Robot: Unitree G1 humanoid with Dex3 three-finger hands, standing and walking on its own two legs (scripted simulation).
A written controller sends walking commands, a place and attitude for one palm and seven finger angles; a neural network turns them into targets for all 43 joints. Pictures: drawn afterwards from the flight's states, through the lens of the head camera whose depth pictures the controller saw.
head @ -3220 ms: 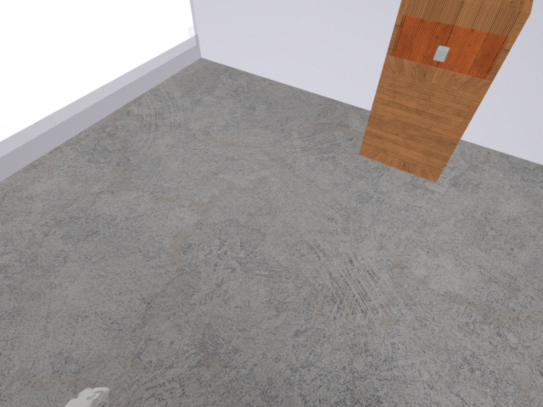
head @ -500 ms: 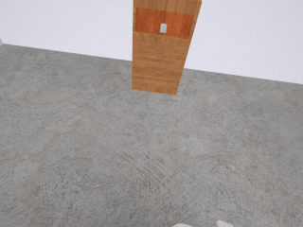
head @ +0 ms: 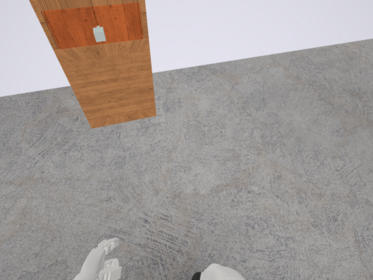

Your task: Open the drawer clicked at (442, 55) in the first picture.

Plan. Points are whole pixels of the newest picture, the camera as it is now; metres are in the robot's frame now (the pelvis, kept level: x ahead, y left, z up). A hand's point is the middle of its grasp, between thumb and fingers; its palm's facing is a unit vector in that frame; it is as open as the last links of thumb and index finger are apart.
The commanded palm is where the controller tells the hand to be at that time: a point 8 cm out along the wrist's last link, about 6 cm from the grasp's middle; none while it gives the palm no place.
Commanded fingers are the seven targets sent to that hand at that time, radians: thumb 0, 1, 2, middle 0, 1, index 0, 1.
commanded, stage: walk to a spot facing it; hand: left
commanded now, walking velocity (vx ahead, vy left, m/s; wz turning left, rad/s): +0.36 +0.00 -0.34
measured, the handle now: (99, 31) +1.06 +0.36 -0.08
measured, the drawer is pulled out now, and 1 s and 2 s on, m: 0.00 0.00 0.00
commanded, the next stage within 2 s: turn to face it in 0.76 s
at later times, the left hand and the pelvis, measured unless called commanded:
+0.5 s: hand (80, 228) +0.26 +0.27 -0.15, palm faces -0.14 -0.97 -0.18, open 7.4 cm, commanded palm none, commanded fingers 0.00 0.90 0.90 -0.20 -0.30 -0.20 -0.30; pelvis +0.21 +0.07 +0.03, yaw -14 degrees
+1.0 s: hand (146, 141) +0.52 +0.12 -0.14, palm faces -0.46 -0.85 -0.26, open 7.4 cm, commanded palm none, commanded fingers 0.00 0.90 0.90 -0.20 -0.30 -0.20 -0.30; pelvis +0.31 +0.01 +0.01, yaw -27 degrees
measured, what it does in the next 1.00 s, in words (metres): walks ahead, turning right: left foot, then right foot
